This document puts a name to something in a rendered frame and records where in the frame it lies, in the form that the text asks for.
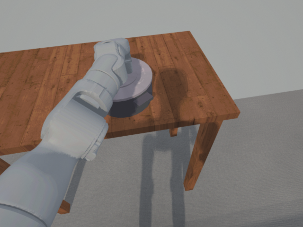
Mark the left robot hand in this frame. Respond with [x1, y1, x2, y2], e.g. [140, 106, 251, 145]
[94, 38, 133, 74]

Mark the robot left upper arm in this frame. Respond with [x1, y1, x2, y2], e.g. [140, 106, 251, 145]
[0, 99, 108, 227]

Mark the lid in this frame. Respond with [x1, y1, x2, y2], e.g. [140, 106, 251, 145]
[112, 57, 152, 102]

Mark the pot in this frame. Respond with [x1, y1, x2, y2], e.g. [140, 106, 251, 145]
[107, 82, 153, 118]

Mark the table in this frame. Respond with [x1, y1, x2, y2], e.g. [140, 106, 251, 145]
[0, 31, 240, 214]

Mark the left robot forearm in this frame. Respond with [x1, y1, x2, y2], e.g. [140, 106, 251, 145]
[41, 40, 128, 139]

